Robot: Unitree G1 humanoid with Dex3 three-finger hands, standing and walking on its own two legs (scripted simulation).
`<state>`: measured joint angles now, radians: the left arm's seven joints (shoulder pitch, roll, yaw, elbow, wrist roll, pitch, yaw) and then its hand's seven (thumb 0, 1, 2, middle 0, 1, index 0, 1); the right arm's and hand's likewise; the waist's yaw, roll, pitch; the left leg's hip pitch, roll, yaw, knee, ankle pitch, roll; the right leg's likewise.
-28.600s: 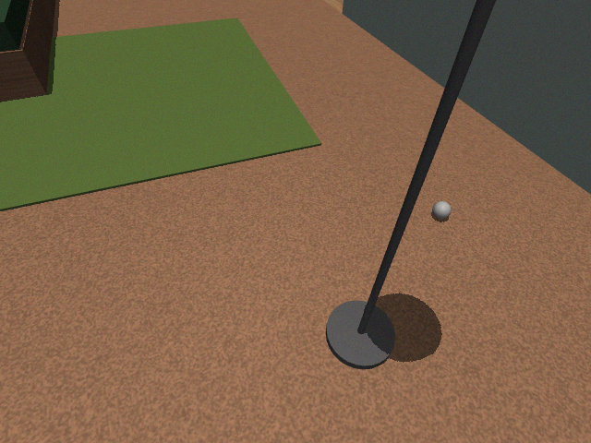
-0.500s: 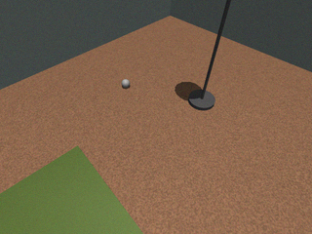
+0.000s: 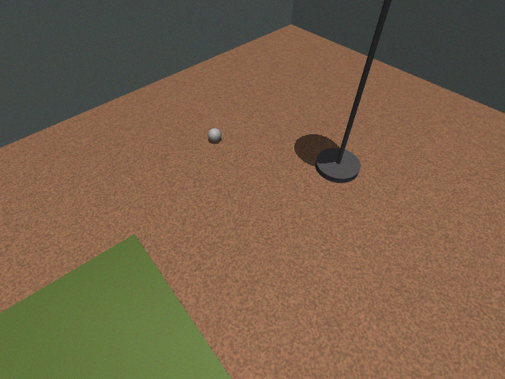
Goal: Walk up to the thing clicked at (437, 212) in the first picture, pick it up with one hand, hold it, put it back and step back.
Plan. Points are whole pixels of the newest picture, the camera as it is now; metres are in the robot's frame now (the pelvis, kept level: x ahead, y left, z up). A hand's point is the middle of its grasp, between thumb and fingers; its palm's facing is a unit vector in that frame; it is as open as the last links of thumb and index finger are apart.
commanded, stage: stand
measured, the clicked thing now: (214, 134) +1.53 +0.21 -0.75
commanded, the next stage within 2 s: none
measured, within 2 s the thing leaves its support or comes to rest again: neither
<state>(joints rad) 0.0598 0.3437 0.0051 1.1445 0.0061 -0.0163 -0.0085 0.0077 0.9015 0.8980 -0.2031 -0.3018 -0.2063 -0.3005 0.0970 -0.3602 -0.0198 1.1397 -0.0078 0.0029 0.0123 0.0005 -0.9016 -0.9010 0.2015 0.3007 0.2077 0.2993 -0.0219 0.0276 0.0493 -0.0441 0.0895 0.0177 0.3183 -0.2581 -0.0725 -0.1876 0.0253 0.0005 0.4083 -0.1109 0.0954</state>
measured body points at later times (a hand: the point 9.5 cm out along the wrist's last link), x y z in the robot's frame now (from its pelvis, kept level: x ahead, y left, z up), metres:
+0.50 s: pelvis +0.01 -0.01 +0.00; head +0.03 -0.02 +0.45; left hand +0.11 +0.29 -0.13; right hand +0.08 -0.32 -0.14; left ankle -0.06 +0.16 -0.74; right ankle +0.01 -0.11 -0.74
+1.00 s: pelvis +0.02 -0.01 +0.00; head +0.04 -0.02 +0.45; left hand +0.11 +0.29 -0.13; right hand +0.07 -0.32 -0.14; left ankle -0.06 +0.16 -0.74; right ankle +0.01 -0.11 -0.74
